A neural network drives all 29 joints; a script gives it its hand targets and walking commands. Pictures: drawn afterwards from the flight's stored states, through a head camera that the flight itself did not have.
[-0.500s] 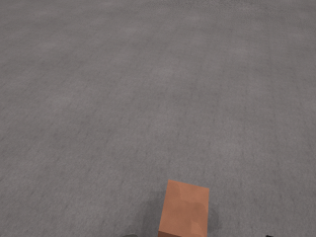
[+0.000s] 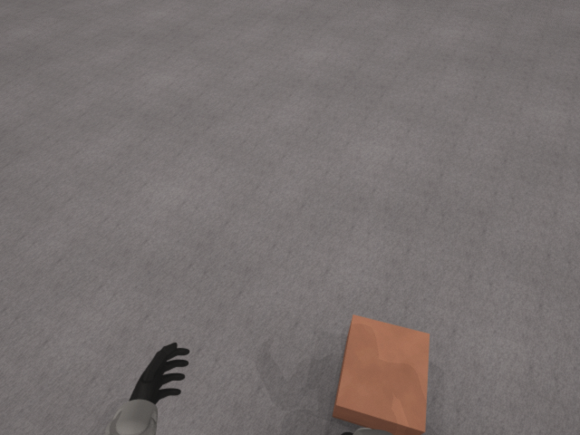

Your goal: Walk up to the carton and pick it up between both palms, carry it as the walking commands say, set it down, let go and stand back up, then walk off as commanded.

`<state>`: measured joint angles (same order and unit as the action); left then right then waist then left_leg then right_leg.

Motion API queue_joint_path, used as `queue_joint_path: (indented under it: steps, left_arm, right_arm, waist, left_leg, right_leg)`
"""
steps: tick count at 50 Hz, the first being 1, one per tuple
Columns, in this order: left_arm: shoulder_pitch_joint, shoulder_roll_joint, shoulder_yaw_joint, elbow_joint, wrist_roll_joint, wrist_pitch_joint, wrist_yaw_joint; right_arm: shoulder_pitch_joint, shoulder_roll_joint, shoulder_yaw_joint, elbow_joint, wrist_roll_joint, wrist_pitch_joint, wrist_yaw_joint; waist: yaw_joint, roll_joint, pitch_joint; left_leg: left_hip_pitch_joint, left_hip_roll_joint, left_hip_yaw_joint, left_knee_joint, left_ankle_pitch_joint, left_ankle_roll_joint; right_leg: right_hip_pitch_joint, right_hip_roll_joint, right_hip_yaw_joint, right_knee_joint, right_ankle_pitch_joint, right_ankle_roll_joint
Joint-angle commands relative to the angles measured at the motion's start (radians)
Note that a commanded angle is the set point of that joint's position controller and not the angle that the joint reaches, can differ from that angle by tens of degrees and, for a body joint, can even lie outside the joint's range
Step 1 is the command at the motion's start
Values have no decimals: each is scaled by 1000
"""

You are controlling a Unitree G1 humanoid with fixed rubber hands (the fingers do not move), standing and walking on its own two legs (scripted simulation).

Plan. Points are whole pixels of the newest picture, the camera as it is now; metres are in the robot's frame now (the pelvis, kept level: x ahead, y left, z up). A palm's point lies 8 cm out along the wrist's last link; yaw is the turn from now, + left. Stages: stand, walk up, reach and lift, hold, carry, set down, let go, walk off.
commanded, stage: walk off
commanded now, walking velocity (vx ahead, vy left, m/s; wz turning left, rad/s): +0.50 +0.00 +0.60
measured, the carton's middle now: (380, 375) +0.35 -0.25 -0.67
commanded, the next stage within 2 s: stand in 1.32 s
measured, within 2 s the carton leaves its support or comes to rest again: rests again in 0.74 s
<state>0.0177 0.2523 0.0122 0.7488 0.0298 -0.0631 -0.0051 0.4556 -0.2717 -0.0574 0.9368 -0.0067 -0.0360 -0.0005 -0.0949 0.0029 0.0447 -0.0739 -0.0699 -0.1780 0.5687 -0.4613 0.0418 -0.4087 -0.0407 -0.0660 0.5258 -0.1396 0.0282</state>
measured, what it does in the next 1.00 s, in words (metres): walks ahead, turning left: left foot, then right foot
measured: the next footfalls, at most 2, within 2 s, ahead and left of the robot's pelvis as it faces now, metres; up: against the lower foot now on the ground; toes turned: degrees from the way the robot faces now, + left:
left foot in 0.44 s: +0.36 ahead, +0.17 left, +0.00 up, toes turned +24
right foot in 0.98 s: +0.70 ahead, +0.12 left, +0.00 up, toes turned +33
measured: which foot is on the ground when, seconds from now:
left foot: up 0.00-0.42, down 0.44-1.00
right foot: down 0.00-0.46, up 0.48-0.96, down 0.98-1.00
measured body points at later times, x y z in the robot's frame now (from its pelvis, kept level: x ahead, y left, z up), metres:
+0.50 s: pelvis +0.26 +0.07 -0.02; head +0.30 +0.09 +0.43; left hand +0.14 +0.31 -0.15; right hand +0.54 -0.08 -0.11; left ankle +0.33 +0.15 -0.73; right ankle +0.11 -0.13 -0.65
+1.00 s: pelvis +0.52 +0.14 +0.00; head +0.55 +0.17 +0.45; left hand +0.60 +0.46 -0.08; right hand +0.63 -0.12 -0.13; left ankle +0.33 +0.15 -0.72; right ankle +0.67 +0.10 -0.73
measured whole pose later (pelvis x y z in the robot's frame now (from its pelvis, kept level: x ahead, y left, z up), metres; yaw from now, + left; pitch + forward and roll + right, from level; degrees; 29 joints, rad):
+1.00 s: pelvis +0.52 +0.14 +0.00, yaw +37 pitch +2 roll +0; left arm 0.00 0.23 0.01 0.67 0.03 -0.05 0.00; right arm 0.50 -0.26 -0.06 0.89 -0.01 -0.04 0.00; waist -0.12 0.00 0.04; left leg -0.06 -0.09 -0.19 0.59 -0.47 0.06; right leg -0.43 -0.03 -0.06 0.54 -0.13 0.02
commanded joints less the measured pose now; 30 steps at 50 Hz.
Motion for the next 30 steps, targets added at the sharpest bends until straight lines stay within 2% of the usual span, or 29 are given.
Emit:
queue_joint_path:
  steps: [1, 2, 3, 4, 5, 6, 8, 11, 14, 17, 19, 20, 21, 22, 23, 24, 25, 26, 27, 28, 29, 30]
  left_arm:
    - [425, 324, 101, 30, 20, 2, 31]
    - [350, 231, 78, 25, 17, 8, 24]
    - [291, 139, 54, 12, 13, 5, 17]
    - [245, 99, 44, 8, 11, -2, 14]
    - [237, 90, 40, 11, 9, -9, 15]
    - [246, 85, 37, 19, 7, -17, 14]
    - [300, 77, 33, 43, 1, -34, 7]
    - [347, 83, 36, 69, 2, -41, 5]
    - [331, 95, 40, 74, -2, -37, 11]
    - [384, 148, 53, 100, -6, -24, 19]
    - [409, 180, 60, 119, -10, -7, 23]
    - [406, 198, 68, 123, -12, 3, 23]
    - [390, 214, 75, 116, -16, 13, 23]
    - [377, 202, 71, 94, -14, 17, 19]
    - [405, 109, 49, 39, -8, 16, 7]
    - [348, 119, 55, -34, -7, 9, 0]
    - [243, 153, 63, -51, -6, 5, 1]
    - [226, 114, 50, -49, -16, -5, 3]
    - [259, 99, 48, -25, -12, -7, 7]
    - [287, 100, 49, -13, 4, 6, 9]
    - [321, 101, 50, -1, 15, 23, 5]
    - [321, 97, 48, -4, 16, 37, 1]
  right_arm:
    - [-59, -48, -7, -159, 15, -29, -5]
    - [-90, -100, -17, -139, -18, -14, -7]
    - [-122, -93, -18, -135, -20, -10, 7]
    - [-132, -74, -17, -131, -18, -3, 18]
    - [-137, -66, -19, -132, -22, 9, 27]
    - [-137, -52, -16, -133, -25, 20, 36]
    - [-173, -27, -9, -152, -24, 34, 47]
    - [-283, -4, 2, -196, -23, 43, 61]
    - [-404, 14, 21, -245, -26, 36, 83]
    - [-481, -3, 23, -269, -34, 34, 97]
    - [-452, -29, 14, -264, -38, 34, 87]
    - [-377, -45, 4, -242, -37, 31, 79]
    - [-247, -70, -11, -203, -35, 23, 69]
    - [-91, -130, -37, -152, -40, 16, 52]
    - [-40, -246, -65, -144, -45, 17, 34]
    - [-16, -325, -79, -169, -11, 26, 19]
    - [-30, -291, -76, -153, -3, 33, 8]
    - [-79, -237, -64, -143, -6, 26, -1]
    - [-126, -183, -52, -141, -11, 14, -6]
    - [-167, -150, -42, -145, -2, 4, -12]
    - [-199, -126, -30, -149, 3, -3, -12]
    - [-202, -121, -26, -150, 4, -11, -10]
  waist:
    - [199, -320, -305]
    - [175, -172, -179]
    - [152, -82, -72]
    - [128, -74, -15]
    - [119, -110, 0]
    - [111, -128, 6]
    - [105, -131, 3]
    - [113, -128, 30]
    - [114, -135, 63]
    - [135, -129, 68]
    - [108, -148, 39]
    - [70, -149, 2]
    - [10, -137, -73]
    - [-62, -83, -163]
    - [-42, 132, -269]
    - [-48, 231, -399]
    - [-47, 78, -300]
    - [-8, 54, -161]
    - [50, 18, -91]
    - [90, 18, -76]
    - [123, 25, -83]
    - [135, 31, -93]
  left_leg:
    - [-584, -4, 115, 587, -113, 0]
    - [-615, 96, 87, 693, -41, 10]
    - [-619, 132, 88, 684, 38, 8]
    - [-596, 164, 104, 661, 101, -4]
    - [-585, 177, 123, 652, 129, -16]
    - [-570, 183, 137, 654, 156, -28]
    - [-592, 186, 159, 654, 196, -38]
    - [-651, 188, 191, 565, 278, -53]
    - [-578, 176, 251, 314, 382, -54]
    - [-484, 139, 324, 167, 307, -27]
    - [-408, 87, 347, 122, 226, 14]
    - [-340, 50, 354, 94, 201, 37]
    - [-185, 15, 354, 42, 215, 65]
    - [60, 12, 308, -8, 233, 96]
    - [351, 295, -65, -38, 150, 163]
    - [446, 470, -554, -225, 245, 277]
    - [389, 448, -445, -265, 318, 264]
    - [255, 413, -324, -250, 449, 252]
    - [122, 360, -219, -239, 582, 216]
    - [21, 312, -149, -247, 651, 197]
    - [-46, 279, -94, -260, 664, 186]
    - [-83, 259, -68, -271, 686, 184]
  right_leg:
    - [709, -528, 663, -288, -323, -125]
    - [572, -492, 624, -279, -384, -144]
    - [461, -422, 469, -291, -329, -134]
    - [386, -362, 320, -297, -196, -117]
    - [351, -329, 225, -303, -101, -102]
    - [329, -305, 151, -304, 12, -90]
    - [325, -302, 52, -289, 226, -84]
    - [333, -291, -54, -302, 297, -90]
    - [292, -247, -156, -308, 269, -77]
    - [352, -266, -204, -294, 390, -71]
    - [429, -281, -227, -188, 696, -64]
    - [453, -282, -233, -75, 807, -65]
    - [422, -284, -240, 102, 813, -60]
    - [275, -268, -254, 362, 645, -34]
    - [-73, -186, -232, 689, -146, 19]
    - [-293, -36, -56, 924, -466, 58]
    - [-370, -89, 46, 930, -365, 50]
    - [-372, -123, 44, 887, -276, 43]
    - [-305, -153, 55, 808, -230, 44]
    - [-226, -167, 71, 760, -219, 55]
    - [-162, -170, 76, 722, -216, 62]
    - [-124, -164, 64, 690, -218, 69]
